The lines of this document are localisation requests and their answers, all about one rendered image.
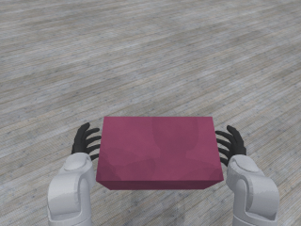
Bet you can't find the carton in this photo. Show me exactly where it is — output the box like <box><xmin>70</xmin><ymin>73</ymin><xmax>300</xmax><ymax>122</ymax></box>
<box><xmin>96</xmin><ymin>116</ymin><xmax>224</xmax><ymax>190</ymax></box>

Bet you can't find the left robot forearm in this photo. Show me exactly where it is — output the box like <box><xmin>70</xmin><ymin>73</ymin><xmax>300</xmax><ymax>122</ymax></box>
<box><xmin>46</xmin><ymin>153</ymin><xmax>96</xmax><ymax>226</ymax></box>

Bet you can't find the right robot forearm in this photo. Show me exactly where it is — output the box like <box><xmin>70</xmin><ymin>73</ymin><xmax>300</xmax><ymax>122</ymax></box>
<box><xmin>226</xmin><ymin>154</ymin><xmax>280</xmax><ymax>226</ymax></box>

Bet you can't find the right robot hand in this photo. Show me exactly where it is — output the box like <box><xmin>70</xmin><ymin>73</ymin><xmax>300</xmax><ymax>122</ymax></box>
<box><xmin>215</xmin><ymin>125</ymin><xmax>246</xmax><ymax>166</ymax></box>

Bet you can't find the left robot hand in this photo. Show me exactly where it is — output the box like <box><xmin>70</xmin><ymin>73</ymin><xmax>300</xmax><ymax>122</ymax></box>
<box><xmin>71</xmin><ymin>122</ymin><xmax>102</xmax><ymax>161</ymax></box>

